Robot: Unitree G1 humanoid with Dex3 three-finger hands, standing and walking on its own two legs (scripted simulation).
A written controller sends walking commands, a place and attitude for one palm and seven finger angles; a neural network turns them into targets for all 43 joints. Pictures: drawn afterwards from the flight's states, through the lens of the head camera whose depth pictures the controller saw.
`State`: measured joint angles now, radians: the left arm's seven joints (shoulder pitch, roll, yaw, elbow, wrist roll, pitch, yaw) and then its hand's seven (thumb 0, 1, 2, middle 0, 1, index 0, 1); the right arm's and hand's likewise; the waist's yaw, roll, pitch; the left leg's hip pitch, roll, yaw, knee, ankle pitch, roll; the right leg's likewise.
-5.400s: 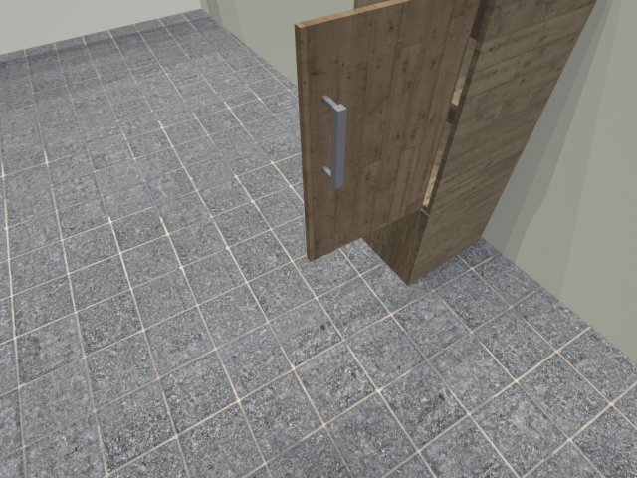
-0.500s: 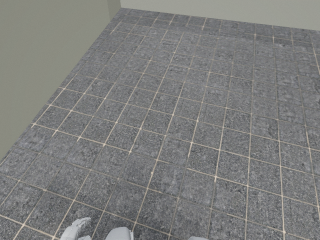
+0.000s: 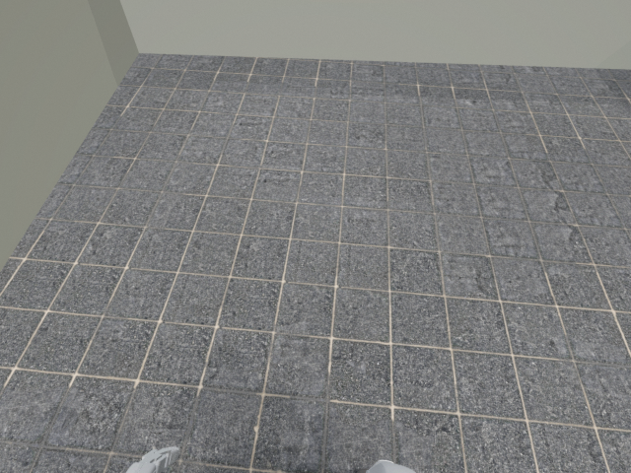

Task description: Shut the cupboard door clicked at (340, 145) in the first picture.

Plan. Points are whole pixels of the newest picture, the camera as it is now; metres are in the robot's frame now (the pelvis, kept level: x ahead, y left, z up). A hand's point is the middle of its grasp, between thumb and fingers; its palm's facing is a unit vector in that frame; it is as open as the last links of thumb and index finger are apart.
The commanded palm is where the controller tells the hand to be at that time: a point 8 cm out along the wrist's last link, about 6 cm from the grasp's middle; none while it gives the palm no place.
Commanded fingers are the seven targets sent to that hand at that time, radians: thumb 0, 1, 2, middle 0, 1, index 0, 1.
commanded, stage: walk to a spot facing it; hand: left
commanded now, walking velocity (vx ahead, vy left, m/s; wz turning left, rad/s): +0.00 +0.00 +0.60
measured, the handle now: out of the picture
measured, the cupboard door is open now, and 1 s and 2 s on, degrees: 87 87 87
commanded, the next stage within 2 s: none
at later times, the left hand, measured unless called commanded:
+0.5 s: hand (190, 430) +0.20 +0.20 -0.17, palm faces +0.28 -0.93 -0.22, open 7.3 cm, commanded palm none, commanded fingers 0.00 0.90 0.90 -0.20 -0.30 -0.20 -0.30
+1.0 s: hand out of the picture +0.10 +0.14 -0.18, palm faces +0.60 -0.76 -0.26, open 7.4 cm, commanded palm none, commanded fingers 0.00 0.90 0.90 -0.20 -0.30 -0.20 -0.30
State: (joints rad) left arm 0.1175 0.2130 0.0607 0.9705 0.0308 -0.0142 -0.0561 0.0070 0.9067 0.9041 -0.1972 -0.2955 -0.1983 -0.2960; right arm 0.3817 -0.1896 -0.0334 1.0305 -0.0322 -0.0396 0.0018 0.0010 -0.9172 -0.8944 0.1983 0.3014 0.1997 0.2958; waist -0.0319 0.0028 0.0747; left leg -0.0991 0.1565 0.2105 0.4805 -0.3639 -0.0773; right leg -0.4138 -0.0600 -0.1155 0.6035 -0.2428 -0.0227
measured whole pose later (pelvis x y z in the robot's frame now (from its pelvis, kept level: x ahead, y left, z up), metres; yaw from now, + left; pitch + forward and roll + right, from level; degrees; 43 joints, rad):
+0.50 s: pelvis +0.14 -0.02 +0.00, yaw +15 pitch +2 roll -1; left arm 0.09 0.21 0.07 0.97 0.01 0.04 0.01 0.00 0.91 0.90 -0.20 -0.30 -0.20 -0.30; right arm 0.21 -0.17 -0.04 0.96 -0.03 0.01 -0.01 0.00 -0.91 -0.89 0.20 0.30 0.20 0.30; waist -0.03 -0.01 0.07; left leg -0.37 0.04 0.04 0.57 -0.23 0.01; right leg -0.43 -0.05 -0.03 0.97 -0.50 0.07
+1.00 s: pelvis +0.19 -0.05 -0.01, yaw +36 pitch +1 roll +1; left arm 0.23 0.25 0.06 0.95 0.01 0.06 0.02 0.01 0.90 0.90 -0.20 -0.30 -0.20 -0.30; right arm 0.08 -0.25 -0.05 0.87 -0.01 0.03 0.02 0.00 -0.91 -0.90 0.19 0.30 0.19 0.30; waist 0.02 -0.05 0.12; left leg -0.33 0.01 0.07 0.63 -0.30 0.03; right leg -0.40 -0.13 -0.11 1.04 -0.55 0.07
